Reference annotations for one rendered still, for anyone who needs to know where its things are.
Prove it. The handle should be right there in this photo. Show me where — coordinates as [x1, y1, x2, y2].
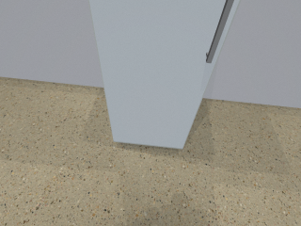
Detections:
[206, 0, 234, 63]

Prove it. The fridge door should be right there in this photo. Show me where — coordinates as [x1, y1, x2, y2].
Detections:
[89, 0, 240, 149]

